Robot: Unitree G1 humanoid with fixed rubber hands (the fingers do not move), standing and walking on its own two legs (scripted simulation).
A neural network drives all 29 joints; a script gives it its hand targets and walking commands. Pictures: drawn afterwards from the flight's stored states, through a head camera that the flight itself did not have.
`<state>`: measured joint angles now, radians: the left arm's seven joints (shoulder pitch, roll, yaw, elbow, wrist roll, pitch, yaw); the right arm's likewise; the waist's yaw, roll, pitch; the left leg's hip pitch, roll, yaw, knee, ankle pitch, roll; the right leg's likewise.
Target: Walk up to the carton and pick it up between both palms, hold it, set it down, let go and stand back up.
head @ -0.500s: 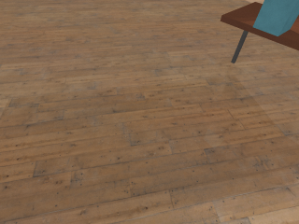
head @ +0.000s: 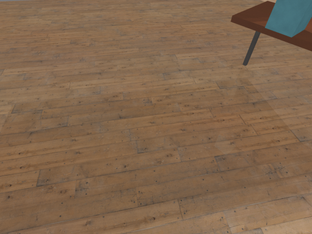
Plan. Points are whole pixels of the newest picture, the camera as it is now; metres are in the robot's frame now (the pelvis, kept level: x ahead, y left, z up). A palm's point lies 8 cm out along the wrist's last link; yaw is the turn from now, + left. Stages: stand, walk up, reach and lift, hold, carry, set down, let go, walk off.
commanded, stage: stand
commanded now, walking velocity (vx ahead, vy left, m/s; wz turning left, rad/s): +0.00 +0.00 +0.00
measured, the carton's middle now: (293, 10) +1.47 -0.97 +0.01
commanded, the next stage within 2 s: none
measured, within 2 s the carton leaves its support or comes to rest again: neither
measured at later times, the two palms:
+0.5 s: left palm out of the picture -0.03 +0.19 -0.15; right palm out of the picture -0.03 -0.20 -0.15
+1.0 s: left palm out of the picture -0.02 +0.18 -0.15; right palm out of the picture -0.03 -0.21 -0.15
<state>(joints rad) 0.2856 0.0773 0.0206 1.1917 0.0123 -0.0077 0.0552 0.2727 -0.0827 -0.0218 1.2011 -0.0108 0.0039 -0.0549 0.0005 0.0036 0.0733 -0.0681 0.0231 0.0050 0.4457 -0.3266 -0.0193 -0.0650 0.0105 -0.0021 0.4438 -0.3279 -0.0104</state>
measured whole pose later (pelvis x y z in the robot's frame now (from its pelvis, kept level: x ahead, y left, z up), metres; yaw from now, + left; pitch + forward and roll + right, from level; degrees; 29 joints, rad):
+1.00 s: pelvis +0.01 -0.02 +0.00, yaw +0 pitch -2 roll +0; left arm 0.30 0.08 0.01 1.18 0.01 -0.02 0.05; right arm 0.28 -0.09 -0.01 1.21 0.00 0.00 -0.06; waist 0.00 0.01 0.07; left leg -0.06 0.06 0.00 0.44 -0.33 -0.05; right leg -0.06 0.04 -0.02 0.43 -0.33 -0.04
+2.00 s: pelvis +0.00 -0.02 +0.00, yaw +0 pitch -2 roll +0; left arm 0.31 0.10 0.01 1.14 0.01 -0.03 0.05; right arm 0.29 -0.08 -0.01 1.20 0.00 0.00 -0.05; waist 0.00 0.00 0.07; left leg -0.07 0.08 0.00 0.44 -0.33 -0.06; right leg -0.06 0.05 -0.03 0.42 -0.32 -0.05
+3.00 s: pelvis +0.01 -0.03 +0.00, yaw +0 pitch -2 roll +0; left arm 0.32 0.09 0.01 1.14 0.01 -0.03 0.05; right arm 0.28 -0.09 -0.01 1.19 0.00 0.00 -0.05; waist 0.00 0.00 0.06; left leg -0.07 0.09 0.01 0.43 -0.33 -0.08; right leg -0.06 0.06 -0.03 0.42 -0.33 -0.06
